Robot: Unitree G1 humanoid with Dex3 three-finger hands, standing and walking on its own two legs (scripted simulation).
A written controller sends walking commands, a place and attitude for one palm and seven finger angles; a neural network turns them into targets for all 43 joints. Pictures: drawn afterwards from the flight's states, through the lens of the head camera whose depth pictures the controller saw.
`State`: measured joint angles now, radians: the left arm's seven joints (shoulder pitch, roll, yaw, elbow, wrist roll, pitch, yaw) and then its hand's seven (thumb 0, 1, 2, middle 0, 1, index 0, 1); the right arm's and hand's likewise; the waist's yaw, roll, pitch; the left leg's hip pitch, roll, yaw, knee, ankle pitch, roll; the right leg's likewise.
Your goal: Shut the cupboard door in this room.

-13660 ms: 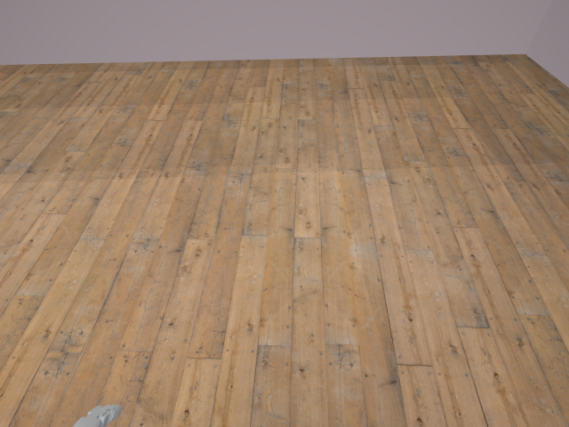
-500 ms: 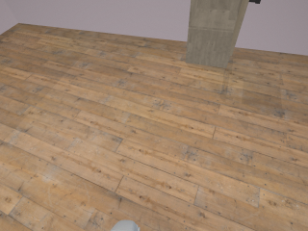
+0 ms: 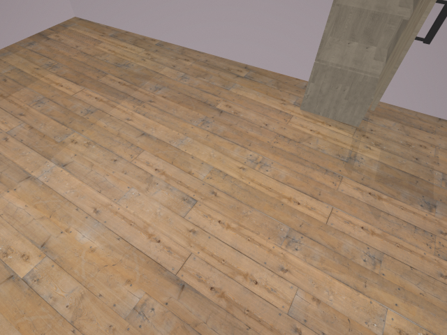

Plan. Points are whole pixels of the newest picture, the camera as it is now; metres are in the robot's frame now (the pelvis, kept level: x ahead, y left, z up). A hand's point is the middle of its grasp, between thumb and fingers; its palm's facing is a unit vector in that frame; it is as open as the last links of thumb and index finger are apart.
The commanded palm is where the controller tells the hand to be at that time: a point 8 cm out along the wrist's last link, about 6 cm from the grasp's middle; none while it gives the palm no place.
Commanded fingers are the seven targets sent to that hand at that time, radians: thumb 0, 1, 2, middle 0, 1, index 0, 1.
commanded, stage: stand and wait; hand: left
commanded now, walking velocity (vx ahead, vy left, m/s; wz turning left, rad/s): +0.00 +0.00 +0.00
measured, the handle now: (432, 21) +1.26 -0.75 +0.07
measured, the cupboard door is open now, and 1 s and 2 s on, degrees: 88 88 88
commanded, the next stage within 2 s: turn or walk to find it in 0.06 s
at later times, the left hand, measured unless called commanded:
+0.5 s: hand out of the picture -0.02 +0.17 -0.17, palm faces +0.15 -0.96 -0.24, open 7.3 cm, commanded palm none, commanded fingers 0.00 0.90 0.90 -0.20 -0.30 -0.20 -0.30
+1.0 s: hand out of the picture -0.08 +0.16 -0.16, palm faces +0.28 -0.93 -0.25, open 7.3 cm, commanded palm none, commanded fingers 0.00 0.90 0.90 -0.20 -0.30 -0.20 -0.30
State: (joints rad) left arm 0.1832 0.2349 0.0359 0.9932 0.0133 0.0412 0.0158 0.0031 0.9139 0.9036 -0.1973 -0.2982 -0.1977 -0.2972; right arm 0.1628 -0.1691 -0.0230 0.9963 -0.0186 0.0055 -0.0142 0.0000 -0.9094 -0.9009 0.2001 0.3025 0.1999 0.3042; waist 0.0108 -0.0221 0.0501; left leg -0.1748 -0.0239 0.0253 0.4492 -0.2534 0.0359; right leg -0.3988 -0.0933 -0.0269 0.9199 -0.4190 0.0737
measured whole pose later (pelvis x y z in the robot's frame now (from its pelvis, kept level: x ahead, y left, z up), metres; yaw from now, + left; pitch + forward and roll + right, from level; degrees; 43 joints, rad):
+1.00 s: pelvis -0.07 -0.03 +0.00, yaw +14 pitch -1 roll +2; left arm 0.24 0.15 0.03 1.03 0.03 0.00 0.02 0.00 0.91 0.90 -0.20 -0.30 -0.20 -0.30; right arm 0.18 -0.22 -0.07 1.05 -0.02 0.06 0.00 0.00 -0.91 -0.90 0.20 0.30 0.20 0.30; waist 0.01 0.03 0.06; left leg -0.43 0.00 0.01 1.03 -0.43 -0.03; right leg -0.22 -0.10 -0.17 0.53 -0.29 -0.02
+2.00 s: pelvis -0.16 +0.01 -0.02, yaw +32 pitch +0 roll +0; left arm 0.22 0.24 0.06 1.00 0.02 0.05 0.02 0.00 0.91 0.90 -0.20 -0.30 -0.20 -0.30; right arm 0.17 -0.20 -0.05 0.99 -0.02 0.02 0.01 0.00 -0.91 -0.90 0.19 0.30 0.19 0.30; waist 0.01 -0.06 0.09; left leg -0.28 0.01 0.08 0.63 -0.34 0.02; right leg -0.38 -0.15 -0.14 0.87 -0.50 0.05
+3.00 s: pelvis -0.19 -0.05 -0.01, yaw +58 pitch -1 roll +1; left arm 0.27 0.26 0.06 1.01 0.02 0.06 0.02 0.00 0.91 0.90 -0.20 -0.30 -0.20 -0.30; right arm 0.10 -0.20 -0.04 0.95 -0.02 0.02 0.01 0.00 -0.91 -0.90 0.19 0.30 0.19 0.30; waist 0.04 -0.06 0.09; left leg -0.24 0.00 0.07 0.59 -0.33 0.03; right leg -0.38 -0.13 -0.16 0.91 -0.52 0.05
